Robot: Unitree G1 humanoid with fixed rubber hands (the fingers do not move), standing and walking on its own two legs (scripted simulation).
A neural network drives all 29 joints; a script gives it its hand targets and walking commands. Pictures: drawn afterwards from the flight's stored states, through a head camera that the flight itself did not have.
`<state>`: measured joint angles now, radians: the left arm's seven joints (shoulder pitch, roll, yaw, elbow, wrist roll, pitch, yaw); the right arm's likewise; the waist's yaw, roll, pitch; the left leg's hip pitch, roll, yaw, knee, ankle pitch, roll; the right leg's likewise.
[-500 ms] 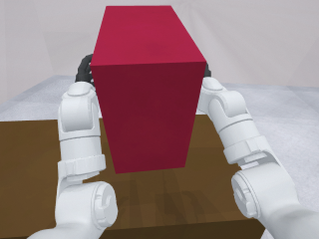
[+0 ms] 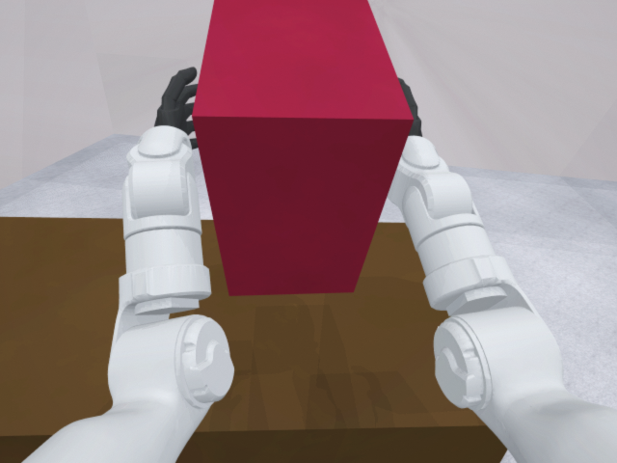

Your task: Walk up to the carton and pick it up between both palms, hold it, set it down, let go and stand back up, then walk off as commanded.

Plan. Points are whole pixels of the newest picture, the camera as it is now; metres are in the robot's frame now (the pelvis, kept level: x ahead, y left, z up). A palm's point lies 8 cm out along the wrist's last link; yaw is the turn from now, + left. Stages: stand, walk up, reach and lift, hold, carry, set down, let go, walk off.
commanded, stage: set down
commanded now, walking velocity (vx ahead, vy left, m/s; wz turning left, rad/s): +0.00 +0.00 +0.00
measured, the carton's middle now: (291, 134) +0.42 +0.00 +0.32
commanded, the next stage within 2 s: none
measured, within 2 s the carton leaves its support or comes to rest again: neither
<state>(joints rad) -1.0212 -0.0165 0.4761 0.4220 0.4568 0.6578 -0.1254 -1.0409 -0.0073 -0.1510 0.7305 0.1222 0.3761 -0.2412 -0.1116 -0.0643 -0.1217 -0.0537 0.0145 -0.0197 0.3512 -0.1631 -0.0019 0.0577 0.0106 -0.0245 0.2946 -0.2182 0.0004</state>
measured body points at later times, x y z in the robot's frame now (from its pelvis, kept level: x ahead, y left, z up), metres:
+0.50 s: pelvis +0.00 +0.00 +0.00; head -0.04 +0.04 +0.45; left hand +0.41 +0.13 +0.24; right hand +0.38 -0.14 +0.23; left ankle +0.03 +0.13 -0.75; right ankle -0.02 -0.11 -0.75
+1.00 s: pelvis +0.00 +0.00 +0.00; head -0.04 +0.04 +0.45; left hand +0.42 +0.12 +0.20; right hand +0.39 -0.14 +0.20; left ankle +0.03 +0.12 -0.75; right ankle -0.02 -0.11 -0.75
